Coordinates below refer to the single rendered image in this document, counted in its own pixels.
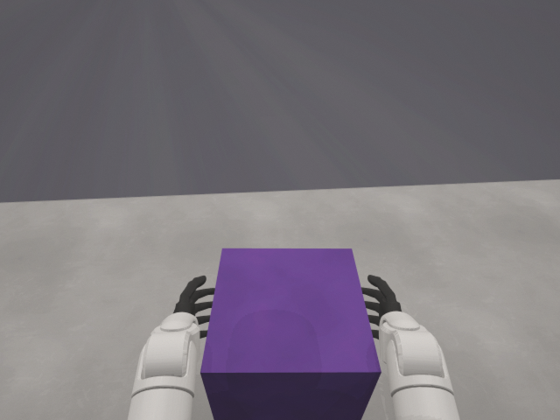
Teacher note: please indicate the left robot hand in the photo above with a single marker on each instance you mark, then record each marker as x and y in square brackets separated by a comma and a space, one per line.
[188, 298]

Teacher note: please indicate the carton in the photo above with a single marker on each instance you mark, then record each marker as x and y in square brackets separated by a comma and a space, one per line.
[289, 337]

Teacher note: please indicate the right robot hand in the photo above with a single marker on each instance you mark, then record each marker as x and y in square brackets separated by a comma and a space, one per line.
[385, 296]

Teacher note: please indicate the left robot forearm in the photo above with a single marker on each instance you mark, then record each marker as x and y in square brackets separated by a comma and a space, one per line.
[165, 379]

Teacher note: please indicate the right robot forearm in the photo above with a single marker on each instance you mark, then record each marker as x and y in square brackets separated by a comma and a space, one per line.
[419, 382]

